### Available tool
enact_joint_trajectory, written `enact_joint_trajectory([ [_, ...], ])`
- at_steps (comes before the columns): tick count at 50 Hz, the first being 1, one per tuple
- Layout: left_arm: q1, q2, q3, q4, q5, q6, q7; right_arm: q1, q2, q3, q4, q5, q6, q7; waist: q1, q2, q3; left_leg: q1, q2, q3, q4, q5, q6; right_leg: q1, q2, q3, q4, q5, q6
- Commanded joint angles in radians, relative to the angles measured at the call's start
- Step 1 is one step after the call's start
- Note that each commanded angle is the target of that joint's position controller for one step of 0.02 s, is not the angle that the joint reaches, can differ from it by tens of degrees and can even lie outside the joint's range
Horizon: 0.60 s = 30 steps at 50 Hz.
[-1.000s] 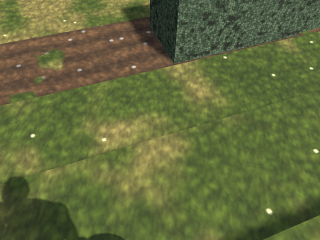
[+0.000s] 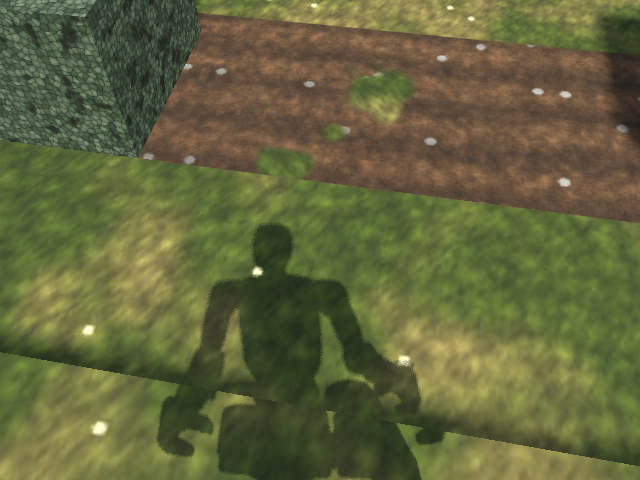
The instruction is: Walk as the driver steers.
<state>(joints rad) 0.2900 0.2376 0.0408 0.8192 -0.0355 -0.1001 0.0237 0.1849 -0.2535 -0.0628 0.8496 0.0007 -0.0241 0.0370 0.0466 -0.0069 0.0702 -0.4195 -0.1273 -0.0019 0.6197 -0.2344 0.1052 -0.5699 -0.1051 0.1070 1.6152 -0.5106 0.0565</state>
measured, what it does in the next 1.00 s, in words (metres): walks ahead: right foot, then left foot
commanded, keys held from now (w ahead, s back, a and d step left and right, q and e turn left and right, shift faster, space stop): w+q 0.26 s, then w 0.38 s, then w+e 0.36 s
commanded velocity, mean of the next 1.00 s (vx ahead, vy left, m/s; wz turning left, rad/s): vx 0.50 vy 0.00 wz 0.18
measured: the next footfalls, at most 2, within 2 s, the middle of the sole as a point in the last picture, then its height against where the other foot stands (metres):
right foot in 0.22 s outside the picture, level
left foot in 0.70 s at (278, 459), level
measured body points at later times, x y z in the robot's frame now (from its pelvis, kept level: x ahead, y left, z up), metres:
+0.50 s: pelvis +0.26 -0.05 +0.02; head +0.28 -0.05 +0.47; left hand +0.21 +0.22 -0.10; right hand +0.47 -0.27 -0.09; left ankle +0.30 +0.13 -0.66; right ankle +0.27 -0.16 -0.72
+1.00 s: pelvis +0.49 +0.07 +0.02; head +0.50 +0.08 +0.47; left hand +0.57 +0.36 -0.10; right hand +0.55 -0.20 -0.10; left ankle +0.41 +0.14 -0.72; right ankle +0.65 -0.10 -0.66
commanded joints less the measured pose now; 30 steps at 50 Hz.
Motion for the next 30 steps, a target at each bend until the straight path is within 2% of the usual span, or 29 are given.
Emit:
enact_joint_trajectory([
  [1, 0.059, 0.118, 0.039, -0.077, 0.050, 0.009, 0.020, -0.089, -0.142, -0.029, -0.131, -0.009, -0.035, -0.019, 0.039, -0.044, -0.104, 0.053, 0.376, -0.474, -0.285, 0.330, 0.264, -0.105, -0.073, 0.021, -0.401, 0.145, 0.042],
  [2, 0.019, 0.098, 0.031, -0.098, 0.059, 0.006, 0.019, -0.099, -0.151, -0.033, -0.131, -0.003, -0.036, -0.031, 0.037, -0.004, -0.081, -0.067, 0.297, -0.370, -0.295, 0.370, 0.233, 0.008, -0.057, -0.022, -0.571, 0.185, 0.055],
  [3, -0.016, 0.081, 0.027, -0.115, 0.061, 0.001, 0.013, -0.086, -0.155, -0.036, -0.126, 0.003, -0.033, -0.044, 0.017, 0.055, -0.101, -0.105, 0.230, -0.283, -0.279, 0.418, 0.202, 0.103, -0.027, -0.046, -0.702, 0.315, 0.051],
  [4, -0.041, 0.074, 0.024, -0.115, 0.054, -0.003, 0.007, -0.052, -0.159, -0.040, -0.117, 0.006, -0.028, -0.057, -0.006, 0.083, -0.140, -0.102, 0.194, -0.234, -0.262, 0.393, 0.177, 0.182, 0.016, -0.071, -0.796, 0.457, 0.050],
  [6, -0.089, 0.082, 0.027, -0.133, 0.037, 0.004, -0.003, 0.022, -0.157, -0.044, -0.096, 0.018, -0.016, -0.062, -0.042, 0.108, -0.165, -0.030, 0.207, -0.268, -0.240, 0.285, 0.157, 0.210, 0.066, -0.077, -0.885, 0.518, 0.042],
  [8, -0.131, 0.105, 0.039, -0.164, 0.025, 0.005, -0.012, 0.069, -0.132, -0.040, -0.084, 0.023, -0.007, -0.060, -0.050, 0.092, -0.135, 0.007, 0.223, -0.345, -0.194, 0.091, 0.131, 0.215, 0.080, -0.061, -0.961, 0.460, 0.010],
  [10, -0.115, 0.122, 0.054, -0.168, 0.027, -0.001, -0.018, 0.090, -0.111, -0.034, -0.087, 0.024, -0.001, -0.059, -0.023, 0.101, -0.104, 0.024, 0.211, -0.400, -0.153, -0.078, 0.095, 0.274, 0.097, -0.071, -1.020, 0.407, -0.033],
  [11, -0.045, 0.137, 0.063, -0.151, 0.031, -0.007, -0.018, 0.090, -0.086, -0.027, -0.090, 0.022, -0.001, -0.060, 0.013, 0.102, -0.100, -0.002, 0.185, -0.398, -0.075, -0.139, 0.069, 0.349, 0.076, -0.046, -1.040, 0.362, -0.063],
  [12, 0.077, 0.179, 0.077, -0.137, 0.035, -0.011, -0.013, 0.096, -0.030, -0.010, -0.096, 0.015, -0.005, -0.058, 0.065, 0.013, -0.138, -0.107, 0.111, -0.305, 0.164, -0.233, 0.017, 0.505, -0.050, 0.088, -1.089, 0.258, -0.119],
  [13, 0.188, 0.288, 0.104, -0.100, 0.056, -0.004, -0.019, 0.203, 0.019, 0.003, -0.135, 0.051, -0.018, -0.051, 0.025, -0.376, -0.241, -0.345, -0.010, -0.142, 0.532, -0.396, -0.032, 0.716, -0.298, 0.610, -1.290, -0.081, -0.291],
  [14, 0.185, 0.214, 0.087, -0.107, 0.039, -0.007, -0.024, 0.192, -0.080, -0.017, -0.115, 0.049, -0.022, -0.050, 0.040, -0.287, -0.186, -0.478, 0.062, -0.163, 0.675, -0.366, -0.044, 0.708, -0.324, 0.790, -1.372, -0.330, -0.306],
  [15, 0.145, 0.174, 0.077, -0.108, 0.030, -0.003, -0.021, 0.103, -0.129, -0.034, -0.124, 0.039, -0.019, -0.049, 0.054, -0.177, -0.079, -0.508, 0.091, -0.164, 0.716, -0.264, -0.045, 0.630, -0.283, 0.659, -1.369, -0.302, -0.267],
  [16, 0.087, 0.166, 0.072, -0.114, 0.042, 0.003, -0.021, 0.054, -0.120, -0.035, -0.133, 0.028, -0.015, -0.050, 0.033, -0.098, -0.042, -0.471, 0.119, -0.136, 0.701, -0.192, -0.050, 0.539, -0.235, 0.511, -1.354, -0.143, -0.244],
  [17, 0.038, 0.145, 0.066, -0.113, 0.046, 0.008, -0.021, 0.038, -0.108, -0.034, -0.138, 0.020, -0.018, -0.049, 0.013, -0.090, -0.027, -0.428, 0.141, -0.146, 0.638, -0.137, -0.053, 0.463, -0.195, 0.400, -1.354, -0.005, -0.240],
  [18, 0.001, 0.126, 0.058, -0.116, 0.050, 0.010, -0.020, 0.052, -0.098, -0.037, -0.136, 0.024, -0.013, -0.045, -0.017, -0.114, -0.040, -0.353, 0.170, -0.150, 0.586, -0.105, -0.054, 0.402, -0.162, 0.304, -1.364, 0.096, -0.225],
  [19, -0.017, 0.110, 0.055, -0.113, 0.047, 0.009, -0.022, 0.065, -0.085, -0.036, -0.131, 0.030, -0.008, -0.042, -0.034, -0.126, -0.054, -0.302, 0.182, -0.135, 0.531, -0.096, -0.059, 0.375, -0.140, 0.243, -1.380, 0.146, -0.220],
  [20, -0.014, 0.106, 0.056, -0.105, 0.041, 0.007, -0.024, 0.060, -0.075, -0.034, -0.132, 0.026, -0.004, -0.040, -0.035, -0.120, -0.065, -0.282, 0.184, -0.114, 0.483, -0.081, -0.066, 0.374, -0.128, 0.200, -1.397, 0.193, -0.230],
  [22, 0.007, 0.136, 0.066, -0.080, 0.035, 0.002, -0.023, -0.007, -0.060, -0.024, -0.157, 0.013, -0.005, -0.041, -0.026, -0.094, -0.058, -0.287, 0.200, -0.096, 0.336, -0.019, -0.074, 0.387, -0.137, 0.140, -1.428, 0.297, -0.251],
  [24, 0.024, 0.160, 0.074, -0.060, 0.024, 0.006, -0.017, -0.071, -0.033, -0.008, -0.174, 0.006, -0.017, -0.033, -0.011, -0.079, -0.070, -0.251, 0.209, -0.060, 0.178, 0.075, -0.080, 0.407, -0.132, 0.077, -1.431, 0.369, -0.253],
  [26, 0.043, 0.188, 0.079, -0.036, 0.015, 0.014, -0.013, -0.128, -0.031, 0.000, -0.187, 0.008, -0.030, -0.021, 0.008, -0.076, -0.072, -0.178, 0.192, -0.031, 0.047, 0.169, -0.090, 0.398, -0.113, 0.012, -1.429, 0.416, -0.245],
  [27, 0.055, 0.198, 0.081, -0.024, 0.016, 0.017, -0.014, -0.160, -0.033, -0.001, -0.197, 0.012, -0.032, -0.017, 0.018, -0.087, -0.073, -0.150, 0.177, -0.010, 0.020, 0.183, -0.095, 0.401, -0.107, -0.007, -1.426, 0.442, -0.240],
  [30, 0.090, 0.194, 0.078, 0.014, 0.007, 0.030, -0.019, -0.185, -0.049, -0.001, -0.205, 0.022, -0.040, -0.008, 0.021, -0.107, -0.070, -0.105, 0.169, 0.008, -0.017, 0.163, -0.078, 0.441, -0.132, -0.014, -1.402, 0.451, -0.242],
])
